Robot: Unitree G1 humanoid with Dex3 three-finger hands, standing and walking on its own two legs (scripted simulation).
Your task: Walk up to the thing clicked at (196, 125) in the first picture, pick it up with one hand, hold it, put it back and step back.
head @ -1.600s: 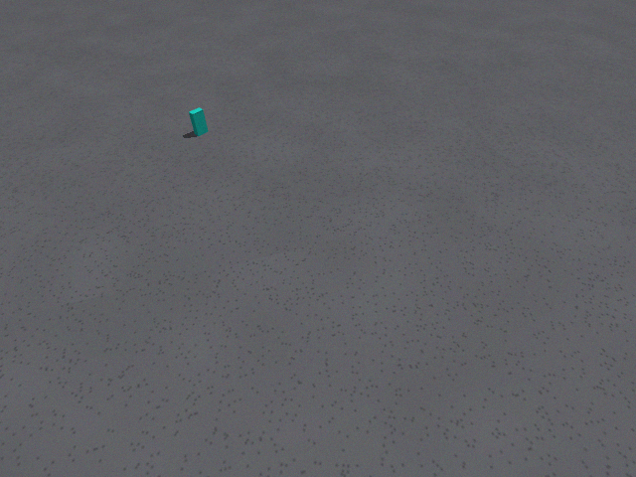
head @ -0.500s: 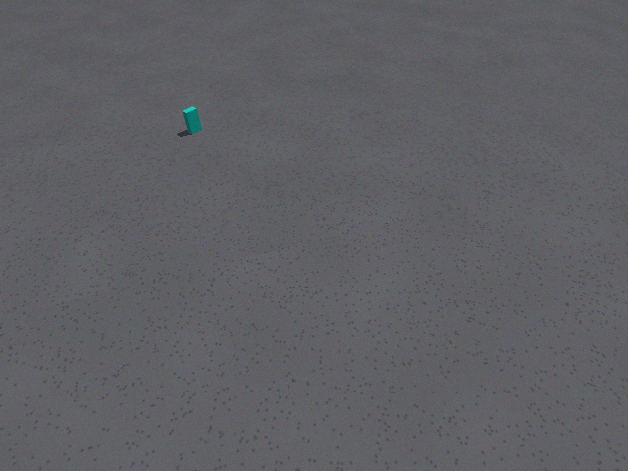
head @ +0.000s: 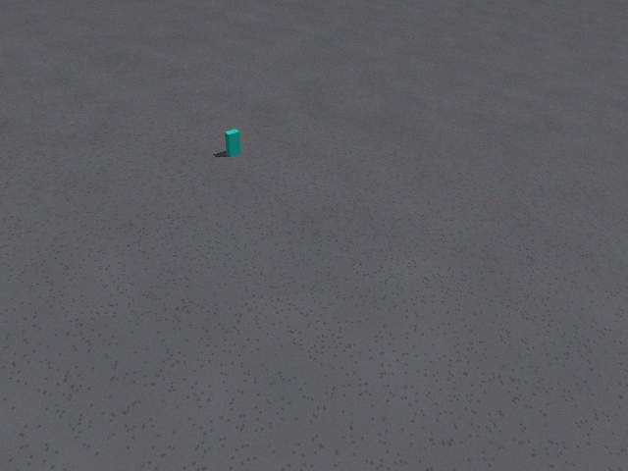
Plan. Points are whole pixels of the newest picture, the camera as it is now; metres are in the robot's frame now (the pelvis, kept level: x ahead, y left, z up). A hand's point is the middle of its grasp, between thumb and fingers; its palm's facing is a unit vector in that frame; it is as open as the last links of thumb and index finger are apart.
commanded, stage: walk up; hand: left
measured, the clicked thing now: (232, 143) +2.02 +0.37 -0.68
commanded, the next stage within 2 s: none
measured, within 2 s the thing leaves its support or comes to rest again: neither
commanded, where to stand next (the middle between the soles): +1.73 +0.13 m, yaw +7 degrees
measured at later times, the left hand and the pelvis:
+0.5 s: hand (166, 308) +0.45 +0.26 -0.12, palm faces +0.07 -0.95 -0.32, open 7.4 cm; pelvis +0.32 +0.00 +0.00, yaw +7 degrees
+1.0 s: hand (152, 254) +0.61 +0.34 -0.15, palm faces +0.10 -0.95 -0.31, open 7.4 cm; pelvis +0.63 +0.07 +0.01, yaw +8 degrees
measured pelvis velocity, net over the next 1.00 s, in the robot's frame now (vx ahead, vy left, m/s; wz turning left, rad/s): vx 0.63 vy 0.07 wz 0.14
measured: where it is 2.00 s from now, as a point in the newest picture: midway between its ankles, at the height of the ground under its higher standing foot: (281, 269)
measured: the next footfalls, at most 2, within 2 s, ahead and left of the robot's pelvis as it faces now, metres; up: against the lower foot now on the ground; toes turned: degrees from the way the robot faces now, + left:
right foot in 0.36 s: +0.44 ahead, -0.08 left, +0.00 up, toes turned -2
left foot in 0.84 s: +0.70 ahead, +0.19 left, +0.00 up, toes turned +14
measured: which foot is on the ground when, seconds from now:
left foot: down 0.00-0.40, up 0.42-0.82, down 0.84-1.00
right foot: up 0.00-0.34, down 0.36-0.88, up 0.90-1.00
